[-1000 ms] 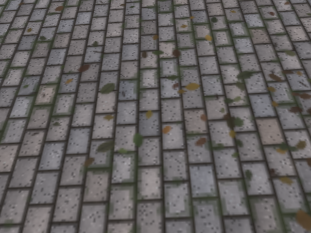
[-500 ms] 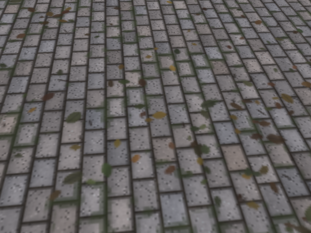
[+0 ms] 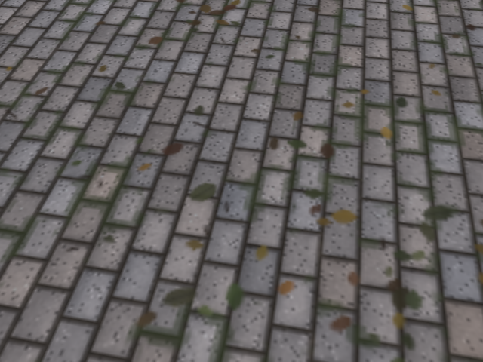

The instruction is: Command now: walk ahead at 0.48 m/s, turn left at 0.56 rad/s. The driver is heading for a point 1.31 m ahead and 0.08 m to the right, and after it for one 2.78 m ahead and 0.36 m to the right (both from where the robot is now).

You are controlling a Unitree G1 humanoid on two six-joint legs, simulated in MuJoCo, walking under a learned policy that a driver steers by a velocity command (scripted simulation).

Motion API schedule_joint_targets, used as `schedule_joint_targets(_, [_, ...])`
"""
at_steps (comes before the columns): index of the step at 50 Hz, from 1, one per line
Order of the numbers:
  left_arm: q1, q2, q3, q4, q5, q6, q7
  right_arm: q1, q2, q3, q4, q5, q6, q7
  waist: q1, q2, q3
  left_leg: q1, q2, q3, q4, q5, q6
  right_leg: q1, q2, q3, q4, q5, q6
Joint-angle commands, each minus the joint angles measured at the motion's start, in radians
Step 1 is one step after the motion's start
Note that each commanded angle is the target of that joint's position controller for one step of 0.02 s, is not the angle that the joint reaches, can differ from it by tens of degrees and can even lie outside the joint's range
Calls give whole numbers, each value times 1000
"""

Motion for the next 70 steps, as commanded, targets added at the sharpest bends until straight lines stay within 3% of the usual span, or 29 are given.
schedule_joint_targets(1, [16, 113, 34, -22, -6, -23, 6, -39, -28, -6, -95, -4, 0, 12, 19, -141, 22, -223, 85, -46, -23, 62, -5, 130, -283, 232, -253, 99, -171])
schedule_joint_targets(7, [14, 174, 49, 20, -13, -18, 11, -190, -10, 14, -144, -14, -14, 43, 47, -95, 60, -202, 74, 13, -348, 327, -13, 137, -261, 17, -280, 253, -155])
schedule_joint_targets(12, [118, 220, 57, 84, -42, 4, 4, -316, -15, 19, -199, -13, -25, 64, 69, -78, 88, -131, 18, 71, -545, 285, 50, 243, -299, -33, -250, 377, -137])
schedule_joint_targets(14, [133, 250, 60, 100, -48, 19, 6, -266, -58, -3, -201, -22, -25, 63, 14, -112, 23, 3, -45, 117, -583, 194, 90, 294, -305, -51, -112, 716, -121])
schedule_joint_targets(16, [136, 226, 38, 108, -43, 29, 14, 15, -146, -52, -130, -23, -15, 43, -150, -108, -143, 461, -67, 107, -629, 263, 143, 119, -245, -93, 259, 769, -69])
schedule_joint_targets(17, [179, 121, 2, 70, -19, 20, 9, 147, -243, -72, -105, -44, -9, 23, -154, 80, -301, 836, 202, -266, -627, 209, 241, -230, -131, -97, 654, 237, -12])
schedule_joint_targets(18, [229, 97, -14, 81, -32, 1, 1, 138, -234, -57, -124, -44, -16, 23, -116, 172, -483, 913, 392, -689, -787, 125, 353, -376, 7, 104, 911, -375, 12])
schedule_joint_targets(19, [129, 208, 21, 62, -66, -6, -6, 95, -159, -35, -122, -43, -25, 32, -146, 65, -366, 808, 358, -573, -827, 96, 301, -460, -40, 195, 963, -342, 6])
schedule_joint_targets(20, [63, 195, 18, 34, -77, -9, -7, 52, -132, -26, -105, -39, -31, 33, -114, 66, -203, 659, 314, -390, -843, 146, 262, -497, -88, 159, 921, -270, -1])
schedule_joint_targets(21, [46, 168, 14, 35, -60, -7, 0, -5, -102, -19, -90, -38, -40, 35, -68, 18, -123, 530, 264, -288, -872, 188, 230, -475, -132, 146, 844, -191, 2])
schedule_joint_targets(23, [105, 151, 19, 64, -45, 23, 3, -78, -51, -8, -88, -47, -61, 38, -4, 56, -75, 375, 214, -155, -949, 254, 208, -362, -171, 156, 789, -82, 15])
schedule_joint_targets(28, [90, 94, 15, 58, -28, 61, 17, -144, -62, -18, -43, -61, -89, 18, 42, 25, 2, 282, 187, 102, -988, 720, 195, -350, -136, 144, 623, 57, 73])
schedule_joint_targets(32, [-41, 54, -2, 3, -16, 53, -16, -126, -94, -26, -21, -51, -62, -13, -14, 15, 1, 331, 160, 215, -961, 726, 169, -299, -109, 66, 330, 276, 67])
schedule_joint_targets(35, [-72, 83, 9, -39, -17, 58, -42, -107, -121, -37, -2, -33, -34, -21, -23, 18, -15, 432, 213, 210, -893, 738, 165, -312, -98, 52, 253, 225, 39])
schedule_joint_targets(38, [-29, 126, 32, -61, -11, 65, -56, -140, -137, -48, -7, -7, -6, -32, 17, 35, -40, 473, 232, 210, -732, 848, 134, -261, -55, 10, 214, 81, -14])
schedule_joint_targets(40, [136, 202, 71, -31, -7, 59, -39, -124, -109, -40, -11, -6, 4, -35, 98, -55, -134, 402, 127, 256, -398, 773, 51, -6, 7, 14, 56, 321, -81])
schedule_joint_targets(41, [156, 308, 93, -48, -7, 62, -11, -65, -44, -16, -38, -59, -4, -28, 57, -286, -207, 136, 17, 257, -77, 149, -28, 237, -205, 308, 107, 868, -184])
schedule_joint_targets(42, [116, 333, 85, -90, 16, 58, -11, 5, -25, 1, -53, -65, -9, -12, 4, -349, -381, -110, -158, 74, 204, -393, -74, 431, -411, 742, 41, 845, -420])
schedule_joint_targets(43, [79, 262, 71, -116, 2, 60, -20, -49, -104, -15, -33, -38, -8, 0, 62, -165, -406, -141, -90, -62, 244, -326, -57, 398, -372, 665, -11, 649, -389])
schedule_joint_targets(44, [27, 222, 59, -120, -12, 60, -18, -121, -108, -16, -55, -22, -3, 0, 48, -120, -294, -180, -61, -48, 206, -243, -43, 300, -327, 563, -28, 493, -335])
schedule_joint_targets(45, [-10, 189, 51, -118, -30, 66, -14, -144, -95, -16, -47, -33, 6, -12, 25, -41, -200, -185, -25, -40, 124, -182, -46, 189, -277, 492, -50, 372, -279])
schedule_joint_targets(49, [-68, 185, 52, -138, -7, 90, 13, -124, -65, -14, -38, -44, 30, -29, -22, -141, -141, -36, -35, -14, -98, -77, -74, -30, -176, 394, -93, 310, -228])
schedule_joint_targets(54, [-64, 209, 65, -144, -15, 112, 43, -162, -49, -6, -37, -40, 29, -33, 5, -161, -168, 6, -51, -34, -291, 8, -104, -44, -151, 427, -82, 126, -207])
schedule_joint_targets(60, [-64, 199, 59, -155, -24, 126, 38, -149, -65, -16, -47, -23, -6, -7, 3, -230, -139, 162, -82, 3, -554, -6, -51, -112, -122, 545, -101, -346, -177])
schedule_joint_targets(62, [-72, 167, 48, -156, -31, 128, 40, -52, -77, -29, -15, -22, -22, -4, -54, -178, -103, 365, -32, -10, -764, 46, 3, -253, -54, 509, -15, -441, -114])
schedule_joint_targets(63, [-50, 94, 29, -157, -29, 125, 40, 32, -139, -43, -4, -38, -25, -9, -62, -3, -134, 491, 190, -232, -856, -130, 70, -381, 39, 360, 283, -460, -48])
schedule_joint_targets(64, [-95, 102, 32, -212, -36, 105, 36, 39, -223, -59, 2, -80, -31, 4, -47, 208, -29, 426, 331, -584, -986, -371, 183, -603, 124, 237, 474, -363, -31])
schedule_joint_targets(66, [-65, 179, 52, -176, -23, 84, 27, -71, -125, -37, -29, -56, -51, -4, -3, 125, 49, 386, 293, -494, -992, -361, 187, -639, 37, 272, 617, -187, -9])
schedule_joint_targets(70, [-64, 113, 37, -135, -21, 61, 11, 8, -82, -19, 5, -41, -61, -11, -36, 76, 45, 422, 193, -254, -1011, -96, 148, -608, 8, 203, 659, -1, 33])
